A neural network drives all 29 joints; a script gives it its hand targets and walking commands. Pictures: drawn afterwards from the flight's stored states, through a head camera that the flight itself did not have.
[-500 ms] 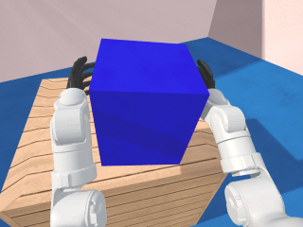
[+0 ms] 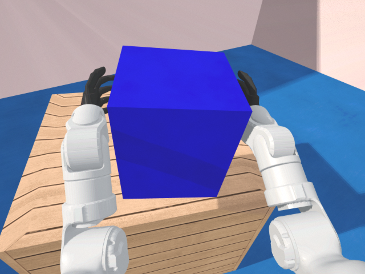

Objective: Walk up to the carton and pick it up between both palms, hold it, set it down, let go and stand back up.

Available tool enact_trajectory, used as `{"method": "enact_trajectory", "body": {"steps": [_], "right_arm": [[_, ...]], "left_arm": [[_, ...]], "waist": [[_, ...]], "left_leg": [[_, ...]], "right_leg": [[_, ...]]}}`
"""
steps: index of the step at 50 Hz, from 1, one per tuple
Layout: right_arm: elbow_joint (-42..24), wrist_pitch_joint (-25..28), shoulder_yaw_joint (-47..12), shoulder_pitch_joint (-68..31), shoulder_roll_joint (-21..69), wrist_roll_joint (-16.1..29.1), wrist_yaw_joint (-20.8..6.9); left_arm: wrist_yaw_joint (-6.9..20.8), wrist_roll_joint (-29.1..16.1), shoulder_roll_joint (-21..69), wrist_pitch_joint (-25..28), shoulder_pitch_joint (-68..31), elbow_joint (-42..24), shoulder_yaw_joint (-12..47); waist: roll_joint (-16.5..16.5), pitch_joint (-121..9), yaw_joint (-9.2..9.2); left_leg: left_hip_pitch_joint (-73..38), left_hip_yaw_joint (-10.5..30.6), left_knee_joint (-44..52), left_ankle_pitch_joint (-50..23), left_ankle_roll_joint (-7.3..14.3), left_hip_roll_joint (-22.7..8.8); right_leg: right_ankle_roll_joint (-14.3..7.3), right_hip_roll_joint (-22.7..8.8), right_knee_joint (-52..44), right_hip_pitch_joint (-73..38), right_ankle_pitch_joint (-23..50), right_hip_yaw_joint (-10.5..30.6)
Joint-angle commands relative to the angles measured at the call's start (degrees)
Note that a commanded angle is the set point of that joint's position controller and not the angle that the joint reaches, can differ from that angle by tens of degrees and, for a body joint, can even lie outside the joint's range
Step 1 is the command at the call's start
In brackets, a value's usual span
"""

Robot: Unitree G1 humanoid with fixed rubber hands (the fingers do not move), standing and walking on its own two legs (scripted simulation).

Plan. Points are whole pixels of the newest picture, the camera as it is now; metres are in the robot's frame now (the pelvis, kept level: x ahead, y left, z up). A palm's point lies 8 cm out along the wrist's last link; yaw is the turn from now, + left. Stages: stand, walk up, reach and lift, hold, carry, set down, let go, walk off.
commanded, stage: hold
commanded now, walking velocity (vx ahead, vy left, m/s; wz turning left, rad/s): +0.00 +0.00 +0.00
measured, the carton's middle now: (172, 126) +0.38 +0.01 +0.18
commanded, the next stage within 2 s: set down in 1.96 s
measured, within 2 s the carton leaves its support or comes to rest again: neither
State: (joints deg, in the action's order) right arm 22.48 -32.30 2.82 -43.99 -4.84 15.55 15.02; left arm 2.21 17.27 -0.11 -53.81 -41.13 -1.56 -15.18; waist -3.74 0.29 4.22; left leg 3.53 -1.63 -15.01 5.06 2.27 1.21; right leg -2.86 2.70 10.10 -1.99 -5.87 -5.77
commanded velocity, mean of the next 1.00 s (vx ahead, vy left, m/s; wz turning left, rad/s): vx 0.00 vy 0.00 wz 0.00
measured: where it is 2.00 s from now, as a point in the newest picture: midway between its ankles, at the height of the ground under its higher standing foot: outside the picture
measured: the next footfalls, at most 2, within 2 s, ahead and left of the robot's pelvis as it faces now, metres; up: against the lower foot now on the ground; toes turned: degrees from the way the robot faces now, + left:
none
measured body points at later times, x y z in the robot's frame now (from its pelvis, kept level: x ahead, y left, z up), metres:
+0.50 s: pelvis +0.00 +0.00 +0.00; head -0.04 +0.03 +0.45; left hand +0.37 +0.16 +0.24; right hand +0.38 -0.14 +0.23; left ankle +0.04 +0.09 -0.75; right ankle +0.01 -0.08 -0.75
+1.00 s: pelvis +0.00 +0.00 +0.00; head -0.05 +0.03 +0.45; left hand +0.37 +0.17 +0.24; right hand +0.38 -0.14 +0.23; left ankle +0.04 +0.09 -0.75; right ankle +0.01 -0.08 -0.75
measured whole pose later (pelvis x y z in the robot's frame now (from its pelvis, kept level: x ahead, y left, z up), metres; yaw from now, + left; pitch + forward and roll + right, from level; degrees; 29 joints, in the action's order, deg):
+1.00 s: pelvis +0.00 +0.00 +0.00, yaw +0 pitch -7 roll -1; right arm 22.7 -32.2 2.8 -44.0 -4.9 15.4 15.1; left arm 2.1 17.1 -0.1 -53.6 -41.1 -1.3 -15.1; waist -3.8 0.1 4.0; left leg 3.8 -1.6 -15.4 5.0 2.3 1.2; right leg -2.8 2.7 10.5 -1.7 -5.8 -5.8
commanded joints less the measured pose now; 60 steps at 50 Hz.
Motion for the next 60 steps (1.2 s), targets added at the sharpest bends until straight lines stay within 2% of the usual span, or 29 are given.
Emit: {"method": "enact_trajectory", "body": {"steps": [1, 10, 12, 13, 15, 21, 23, 24, 25, 28, 33, 38, 44, 47, 49, 54, 57, 60], "right_arm": [[-18.11, 3.26, -14.85, -41.61, 20.14, 4.92, -1.84], [-14.83, 3.48, -13.2, -43.03, 19.53, 3.69, -2.68], [-14.87, 3.71, -12.8, -43.1, 19.32, 3.96, -3.0], [-14.81, 3.59, -12.87, -42.38, 19.48, 4.0, -3.07], [-15.76, 3.74, -13.31, -41.92, 19.83, 4.05, -2.69], [-18.66, 3.38, -15.34, -41.84, 20.79, 5.15, -1.51], [-18.94, 3.32, -15.51, -41.0, 20.53, 5.59, -1.43], [-19.04, 3.14, -15.72, -40.8, 20.17, 5.62, -1.38], [-17.94, 2.78, -15.8, -41.24, 20.14, 5.61, -1.41], [-16.0, 2.6, -15.28, -40.24, 19.87, 5.46, -1.66], [-15.58, 2.94, -14.42, -41.54, 19.68, 5.25, -1.74], [-15.51, 2.97, -13.83, -42.54, 19.78, 4.91, -1.89], [-16.42, 3.36, -13.58, -42.49, 19.77, 4.52, -2.45], [-16.66, 3.6, -13.85, -42.5, 20.16, 3.93, -2.54], [-14.5, 3.43, -13.15, -42.44, 20.45, 3.36, -2.64], [-13.2, 3.63, -12.36, -44.84, 19.17, 3.43, -3.08], [-11.97, 3.57, -11.91, -43.46, 19.14, 3.17, -3.3], [-14.69, 3.95, -13.48, -43.92, 20.07, 4.18, -3.01]], "left_arm": [[6.94, -10.05, 23.65, 3.97, -34.14, -8.68, 22.49], [6.17, -9.88, 23.53, 3.65, -35.27, -5.81, 21.28], [5.97, -10.22, 23.95, 3.95, -36.13, -7.47, 21.96], [5.98, -10.19, 24.19, 3.88, -35.75, -7.37, 22.02], [6.29, -10.5, 24.3, 4.07, -35.29, -7.8, 22.57], [6.89, -10.66, 24.22, 3.98, -34.01, -9.41, 23.24], [6.93, -10.57, 24.33, 3.87, -33.61, -10.4, 23.67], [6.97, -10.32, 24.16, 3.7, -33.28, -9.94, 23.29], [6.93, -10.16, 23.89, 3.46, -33.39, -9.3, 22.67], [6.82, -9.82, 23.47, 2.96, -32.93, -8.23, 21.95], [6.7, -10.29, 23.62, 3.36, -33.91, -7.09, 22.25], [6.6, -10.39, 24.04, 3.83, -35.69, -7.95, 22.63], [6.21, -10.66, 24.41, 4.28, -35.63, -8.54, 23.38], [6.03, -10.77, 24.56, 4.32, -34.93, -7.3, 22.59], [6.0, -10.19, 24.04, 4.41, -36.0, -6.41, 21.63], [5.85, -9.75, 24.53, 4.06, -36.94, -4.64, 21.37], [5.94, -9.75, 24.48, 3.92, -36.58, -4.3, 21.09], [6.01, -9.95, 24.2, 4.33, -36.42, -6.88, 21.77]], "waist": [[4.63, -23.71, 0.31], [5.02, -19.4, -0.22], [5.82, -21.53, 0.49], [5.66, -21.81, 0.27], [5.23, -23.74, 1.08], [4.32, -24.78, 0.5], [5.44, -24.39, 0.71], [5.28, -23.49, 0.88], [5.1, -22.35, 0.16], [3.99, -19.17, -0.39], [4.91, -19.25, 0.08], [5.89, -21.92, 0.88], [6.11, -23.69, 0.74], [4.71, -22.61, 0.34], [3.7, -22.0, 0.41], [5.97, -20.5, 0.31], [5.43, -20.1, 0.37], [5.02, -24.04, 0.32]], "left_leg": [[-13.76, 2.54, -1.45, -12.43, -2.27, -1.05], [-9.73, 2.2, 0.52, -4.11, -2.28, -1.7], [-10.99, 2.38, 0.13, -5.96, -2.4, -1.61], [-11.94, 2.5, -0.05, -7.4, -2.64, -1.62], [-13.33, 2.43, -1.05, -10.21, -2.59, -1.24], [-14.21, 2.82, -1.56, -14.56, -2.25, -1.06], [-14.25, 2.89, -1.95, -15.53, -2.52, -1.02], [-14.42, 2.87, -1.85, -15.51, -2.55, -1.22], [-13.83, 2.99, -1.35, -14.08, -2.45, -1.29], [-12.25, 2.63, -0.46, -10.88, -2.13, -1.41], [-10.56, 2.43, -0.11, -8.17, -2.24, -1.42], [-12.15, 2.53, -0.78, -8.98, -2.7, -1.38], [-12.37, 2.98, -0.64, -8.7, -2.55, -1.48], [-11.21, 2.8, -0.58, -7.61, -2.29, -1.52], [-11.62, 2.66, -0.33, -6.41, -2.05, -1.47], [-9.76, 2.75, 0.23, -4.29, -2.44, -1.73], [-9.45, 2.28, 0.21, -5.02, -2.57, -1.53], [-12.67, 2.56, -0.97, -10.11, -2.31, -1.25]], "right_leg": [[3.34, -1.95, -1.16, -0.09, 9.22, 2.67], [2.88, -1.62, -1.23, 1.23, 1.71, 1.98], [2.95, -1.47, -1.08, 1.16, 2.86, 1.92], [2.89, -1.43, -1.17, 0.9, 4.04, 2.0], [3.08, -1.7, -1.12, 0.7, 6.98, 2.41], [3.52, -2.15, -1.04, -0.22, 11.36, 2.76], [3.43, -2.16, -0.75, -0.27, 12.05, 2.9], [3.41, -2.11, -0.89, -0.13, 11.75, 2.68], [3.18, -2.14, -1.09, 0.15, 10.41, 2.77], [3.29, -2.36, -1.14, 0.76, 8.1, 2.65], [3.24, -2.07, -0.97, 1.0, 5.85, 2.55], [3.11, -1.82, -1.03, 1.09, 5.88, 2.41], [2.99, -1.49, -0.93, 1.5, 4.91, 2.23], [3.09, -1.66, -1.07, 0.45, 4.32, 2.24], [3.32, -1.8, -1.26, 1.5, 3.71, 2.25], [2.87, -1.61, -1.22, 2.13, 1.37, 2.11], [2.88, -1.58, -1.39, 1.41, 2.11, 2.04], [3.18, -1.57, -0.9, 0.57, 6.9, 2.39]]}}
